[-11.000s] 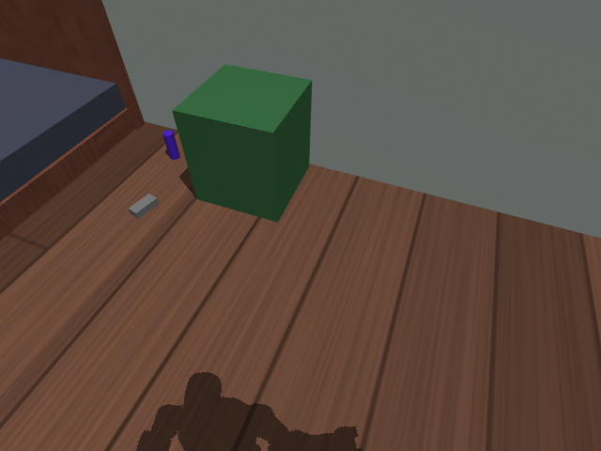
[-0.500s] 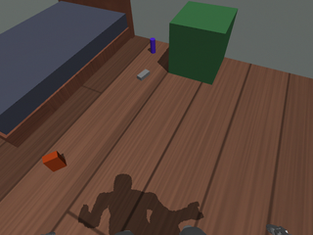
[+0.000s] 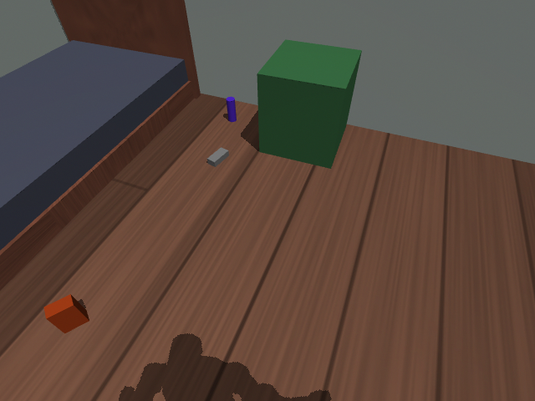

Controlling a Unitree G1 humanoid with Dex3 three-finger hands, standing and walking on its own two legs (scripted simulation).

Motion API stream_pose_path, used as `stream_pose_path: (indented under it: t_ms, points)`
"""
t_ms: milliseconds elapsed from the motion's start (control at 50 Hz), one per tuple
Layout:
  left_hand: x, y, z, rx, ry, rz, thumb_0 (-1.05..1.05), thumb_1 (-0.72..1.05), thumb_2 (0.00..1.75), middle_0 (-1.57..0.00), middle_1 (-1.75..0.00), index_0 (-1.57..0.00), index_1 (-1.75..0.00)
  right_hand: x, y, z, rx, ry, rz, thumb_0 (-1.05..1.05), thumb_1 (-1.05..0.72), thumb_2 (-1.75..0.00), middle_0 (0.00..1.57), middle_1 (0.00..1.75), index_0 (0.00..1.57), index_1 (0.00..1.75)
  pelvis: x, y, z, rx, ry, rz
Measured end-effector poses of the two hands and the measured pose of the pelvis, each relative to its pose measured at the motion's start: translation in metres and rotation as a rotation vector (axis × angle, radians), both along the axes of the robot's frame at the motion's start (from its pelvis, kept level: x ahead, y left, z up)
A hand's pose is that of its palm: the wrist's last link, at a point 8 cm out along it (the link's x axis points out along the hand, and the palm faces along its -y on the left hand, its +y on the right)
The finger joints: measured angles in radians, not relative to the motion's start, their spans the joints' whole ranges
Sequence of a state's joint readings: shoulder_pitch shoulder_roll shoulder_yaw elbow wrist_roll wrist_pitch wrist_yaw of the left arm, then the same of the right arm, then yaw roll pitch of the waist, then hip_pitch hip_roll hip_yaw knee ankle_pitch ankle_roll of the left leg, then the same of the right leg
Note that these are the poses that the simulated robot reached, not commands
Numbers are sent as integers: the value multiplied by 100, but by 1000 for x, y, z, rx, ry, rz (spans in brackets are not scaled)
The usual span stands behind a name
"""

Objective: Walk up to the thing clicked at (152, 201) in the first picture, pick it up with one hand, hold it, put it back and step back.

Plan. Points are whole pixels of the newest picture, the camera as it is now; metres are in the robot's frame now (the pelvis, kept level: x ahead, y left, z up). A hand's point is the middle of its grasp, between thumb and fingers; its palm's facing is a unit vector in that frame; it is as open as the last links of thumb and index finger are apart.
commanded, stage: walk up
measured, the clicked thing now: (218, 157) +1.52 +0.26 -0.74
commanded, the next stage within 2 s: stand in 0.64 s
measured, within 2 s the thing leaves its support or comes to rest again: neither
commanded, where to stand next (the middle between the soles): +0.08 +0.01 m, yaw +1 degrees
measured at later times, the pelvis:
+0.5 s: pelvis +0.02 +0.01 +0.01, yaw -2 degrees
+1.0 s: pelvis +0.02 +0.01 +0.02, yaw +0 degrees
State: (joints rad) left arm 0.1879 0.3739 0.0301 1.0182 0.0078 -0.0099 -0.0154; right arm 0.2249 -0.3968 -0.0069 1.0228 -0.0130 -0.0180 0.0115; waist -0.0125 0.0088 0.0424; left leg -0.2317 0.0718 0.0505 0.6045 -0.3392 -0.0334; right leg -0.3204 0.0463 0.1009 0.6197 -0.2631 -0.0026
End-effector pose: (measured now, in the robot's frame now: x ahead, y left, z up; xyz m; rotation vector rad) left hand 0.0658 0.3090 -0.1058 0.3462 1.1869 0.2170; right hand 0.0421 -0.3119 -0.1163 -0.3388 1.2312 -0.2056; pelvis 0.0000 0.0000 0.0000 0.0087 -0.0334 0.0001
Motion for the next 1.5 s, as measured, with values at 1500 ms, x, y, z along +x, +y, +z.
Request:
stream_pose_path:
  t_ms: [1500]
  points:
    - [20,7,7,-31,51,21,1,91,89,-20,-30,-20,-30,46,33,15,30,9,-21,0,-91,-90,21,30,20,30,19,20,21,-7,7,13]
